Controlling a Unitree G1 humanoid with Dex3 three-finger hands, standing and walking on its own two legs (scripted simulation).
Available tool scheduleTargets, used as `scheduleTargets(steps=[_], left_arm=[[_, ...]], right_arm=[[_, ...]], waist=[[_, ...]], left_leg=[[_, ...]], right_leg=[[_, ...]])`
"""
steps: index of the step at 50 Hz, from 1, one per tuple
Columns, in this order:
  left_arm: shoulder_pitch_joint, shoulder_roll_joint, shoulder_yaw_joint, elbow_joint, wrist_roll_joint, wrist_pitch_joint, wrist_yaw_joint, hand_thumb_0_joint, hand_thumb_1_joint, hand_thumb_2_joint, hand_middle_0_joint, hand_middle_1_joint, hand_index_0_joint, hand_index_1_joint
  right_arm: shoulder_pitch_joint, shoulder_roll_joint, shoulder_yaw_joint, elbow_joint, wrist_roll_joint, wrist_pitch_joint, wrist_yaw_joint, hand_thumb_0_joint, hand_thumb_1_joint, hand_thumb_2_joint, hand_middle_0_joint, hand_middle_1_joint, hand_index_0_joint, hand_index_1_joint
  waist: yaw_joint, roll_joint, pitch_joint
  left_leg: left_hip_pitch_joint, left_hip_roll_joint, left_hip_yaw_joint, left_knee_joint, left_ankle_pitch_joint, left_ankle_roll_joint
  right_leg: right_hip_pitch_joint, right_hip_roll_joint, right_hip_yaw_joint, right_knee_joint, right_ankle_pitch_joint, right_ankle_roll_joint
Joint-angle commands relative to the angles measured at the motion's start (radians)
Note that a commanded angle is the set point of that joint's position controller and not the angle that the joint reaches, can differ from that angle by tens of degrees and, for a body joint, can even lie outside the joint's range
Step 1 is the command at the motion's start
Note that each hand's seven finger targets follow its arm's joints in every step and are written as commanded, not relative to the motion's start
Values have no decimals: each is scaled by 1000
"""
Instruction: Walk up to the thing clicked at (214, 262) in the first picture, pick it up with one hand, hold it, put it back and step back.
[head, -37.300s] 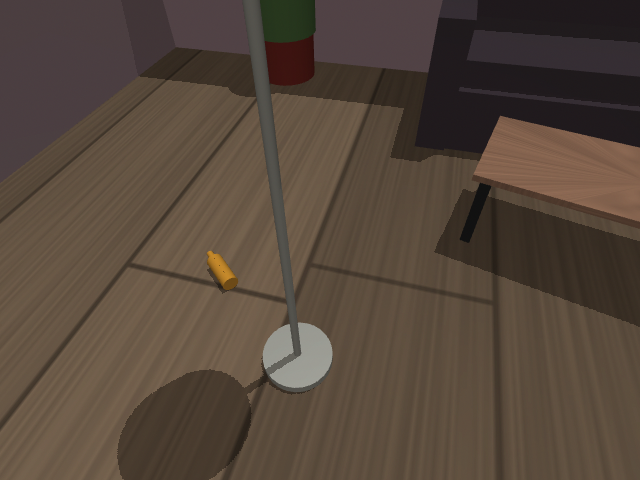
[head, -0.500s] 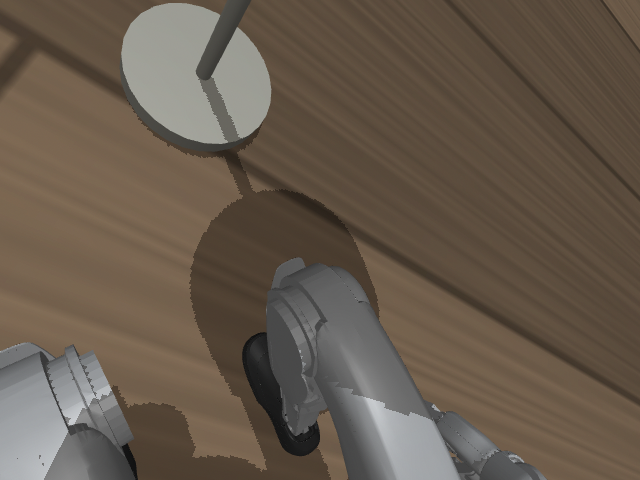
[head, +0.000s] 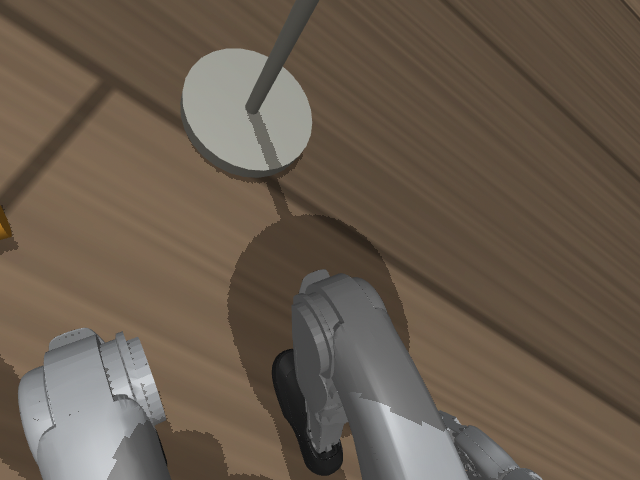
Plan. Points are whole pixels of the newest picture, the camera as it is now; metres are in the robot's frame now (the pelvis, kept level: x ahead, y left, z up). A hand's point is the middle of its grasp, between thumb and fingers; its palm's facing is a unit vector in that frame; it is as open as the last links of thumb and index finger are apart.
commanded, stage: withdraw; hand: left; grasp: from above
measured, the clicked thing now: out of the picture +0.44 +0.39 -0.28
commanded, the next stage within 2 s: home in 0.62 s
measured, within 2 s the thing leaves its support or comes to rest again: neither
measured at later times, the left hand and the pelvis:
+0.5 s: hand out of the picture +0.43 +0.39 -0.11, palm faces -0.51 -0.14 -0.85, open 13.9 cm; pelvis -0.02 -0.01 +0.04, yaw +5 degrees
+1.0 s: hand out of the picture +0.41 +0.38 -0.08, palm faces -0.34 -0.26 -0.90, open 12.0 cm; pelvis -0.01 -0.01 +0.04, yaw +6 degrees
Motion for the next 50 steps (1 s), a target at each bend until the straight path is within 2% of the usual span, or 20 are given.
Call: scheduleTargets(steps=[1,3,5,8,15,20,25,27,28,29,32,34,36,37,38,39,41,44,47,50], left_arm=[[-261,179,-13,-255,-62,67,-63,0,-548,1010,-59,-993,-50,-1001],[-311,166,-37,-298,-72,81,-130,0,-547,1012,-59,-993,-49,-1003],[-325,109,-73,-301,-90,88,-196,0,-537,1013,-64,-998,-54,-1007],[-337,58,-113,-286,-110,84,-275,0,-513,1003,-64,-994,-60,-999],[-342,111,-109,-183,-97,17,-348,0,-496,993,-82,-987,-79,-990],[-359,192,-71,-127,-58,-73,-316,0,-477,975,-105,-976,-104,-977],[-461,255,-32,-183,-8,-141,-223,0,-521,996,-76,-1002,-78,-1000],[-457,276,-7,-201,6,-141,-182,0,-533,999,-70,-1008,-73,-1005],[-449,260,-10,-197,9,-135,-166,0,-537,999,-63,-1009,-68,-1004],[-483,275,4,-248,13,-128,-149,0,-534,997,-62,-1010,-69,-1003],[-426,291,47,-270,18,-77,-118,0,-542,995,-71,-990,-70,-990],[-414,253,23,-225,12,-38,-116,0,-532,988,-66,-985,-69,-981],[-388,224,4,-159,-11,-10,-124,0,-519,976,-60,-985,-71,-973],[-374,210,-4,-136,-13,-1,-130,0,-439,896,-140,-905,-151,-893],[-376,204,-9,-153,-21,4,-138,0,-359,874,-215,-825,-191,-813],[-382,203,-9,-179,-29,9,-153,0,-279,913,-222,-745,-198,-733],[-348,212,8,-200,-58,21,-181,0,-128,861,-208,-610,-190,-628],[-268,161,19,-280,-137,30,-224,0,112,849,-202,-516,-188,-529],[-188,134,52,-441,-226,46,-274,0,325,845,-197,-444,-188,-453],[-71,66,69,-627,-351,89,-316,0,547,811,-187,-340,-183,-344]], right_arm=[[169,-275,-170,-12,60,24,1,0,-899,-902,200,300,200,300],[202,-275,-199,-4,85,50,-7,0,-900,-903,200,300,200,300],[222,-264,-215,-7,99,76,-21,0,-898,-902,200,300,200,300],[245,-257,-218,-4,113,109,-50,0,-894,-901,200,300,200,300],[233,-244,-184,-30,118,151,-115,0,-893,-900,200,300,200,300],[206,-237,-142,-46,97,168,-129,0,-894,-900,200,300,200,300],[208,-257,-127,-44,67,175,-127,0,-896,-899,200,300,200,300],[213,-263,-132,-43,63,176,-124,0,-897,-899,200,300,200,300],[221,-269,-141,-40,62,172,-121,0,-897,-898,200,300,200,300],[231,-264,-144,-34,60,169,-118,0,-897,-897,200,300,200,300],[234,-263,-168,-39,67,164,-111,0,-900,-899,200,300,200,300],[246,-249,-175,-21,72,162,-107,0,-898,-898,200,300,200,300],[244,-240,-176,-7,78,159,-109,0,-895,-895,200,300,200,300],[246,-248,-176,-6,80,156,-110,0,-889,-895,200,300,200,300],[246,-240,-177,-2,81,152,-110,0,-889,-895,200,300,200,300],[249,-235,-179,-1,83,148,-109,0,-889,-895,200,300,200,300],[257,-232,-190,-15,91,144,-106,0,-891,-896,200,300,200,300],[269,-227,-209,-23,106,138,-102,0,-894,-897,200,300,200,300],[282,-216,-252,-42,131,139,-100,0,-895,-898,200,300,200,300],[276,-201,-294,-57,164,149,-106,0,-898,-899,200,300,200,300]], waist=[[34,588,-741],[26,550,-737],[12,478,-723],[-6,382,-652],[2,288,-586],[22,347,-606],[7,474,-710],[26,530,-766],[21,539,-746],[26,572,-786],[60,618,-862],[45,554,-847],[32,491,-750],[30,465,-708],[33,466,-708],[37,459,-739],[56,445,-791],[79,418,-825],[135,471,-942],[174,453,-987]], left_leg=[[601,18,140,-332,245,20],[591,13,145,-365,199,25],[580,9,150,-385,169,32],[532,-1,159,-394,153,42],[496,-11,173,-396,162,50],[505,-11,176,-390,163,45],[606,-5,168,-365,203,34],[651,-3,169,-366,221,30],[656,-4,169,-363,211,26],[687,-2,171,-369,220,26],[713,-4,178,-380,241,24],[666,-3,182,-379,226,33],[573,-8,187,-379,165,42],[544,-13,181,-388,133,42],[538,-13,184,-387,123,43],[562,-13,180,-395,126,42],[574,-16,191,-396,161,43],[598,-21,205,-410,212,44],[725,-20,209,-470,260,36],[795,-19,217,-547,245,40]], right_leg=[[281,18,-51,-234,279,-86],[302,14,-33,-268,245,-89],[329,12,-17,-306,218,-91],[331,6,-7,-351,192,-95],[343,-10,8,-380,178,-96],[345,-8,9,-343,168,-96],[317,-6,-12,-291,209,-92],[299,-5,-18,-272,222,-92],[279,-7,-22,-275,210,-96],[286,-9,-23,-271,222,-92],[291,-12,-21,-258,242,-96],[303,-8,-13,-278,240,-90],[284,-6,-11,-293,199,-86],[257,-10,-19,-293,171,-92],[269,-11,-15,-299,162,-92],[287,-12,-13,-298,166,-91],[340,-10,-1,-315,182,-91],[389,-18,3,-346,219,-89],[437,-24,18,-373,247,-92],[469,-27,45,-440,240,-94]])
